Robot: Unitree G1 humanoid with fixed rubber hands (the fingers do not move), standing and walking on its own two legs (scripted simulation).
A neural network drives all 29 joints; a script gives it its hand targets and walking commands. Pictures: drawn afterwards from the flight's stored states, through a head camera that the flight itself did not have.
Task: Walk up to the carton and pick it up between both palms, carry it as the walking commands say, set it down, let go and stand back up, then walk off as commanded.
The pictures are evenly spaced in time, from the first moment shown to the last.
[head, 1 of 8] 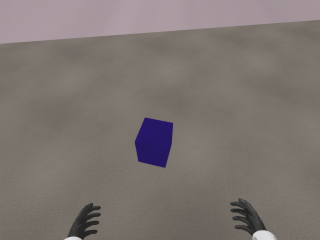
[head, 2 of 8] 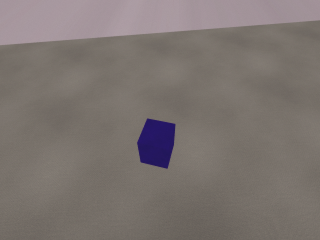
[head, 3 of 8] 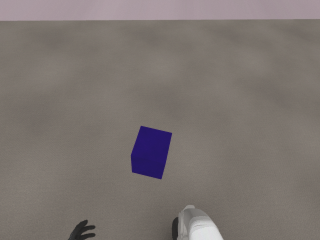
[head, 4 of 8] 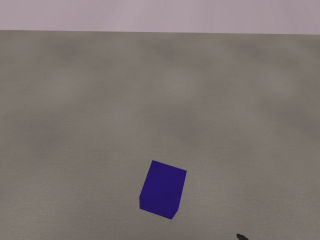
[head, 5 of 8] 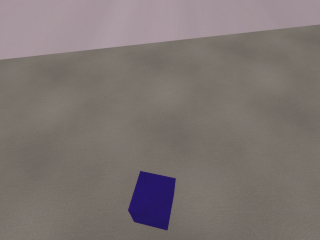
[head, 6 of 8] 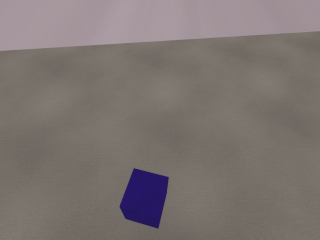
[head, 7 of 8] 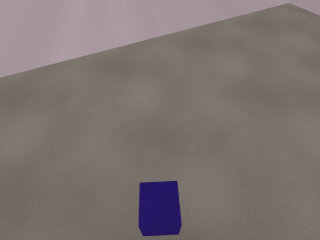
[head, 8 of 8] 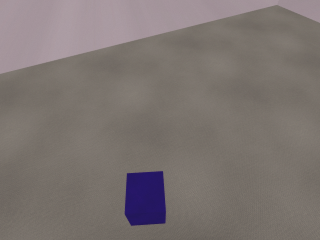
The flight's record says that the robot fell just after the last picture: no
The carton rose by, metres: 0.00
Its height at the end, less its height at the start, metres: +0.00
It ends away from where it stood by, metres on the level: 0.00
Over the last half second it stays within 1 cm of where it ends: yes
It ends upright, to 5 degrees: yes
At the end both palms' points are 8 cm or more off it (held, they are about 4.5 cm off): yes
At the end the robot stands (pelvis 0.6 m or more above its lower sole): yes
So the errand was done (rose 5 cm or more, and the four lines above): no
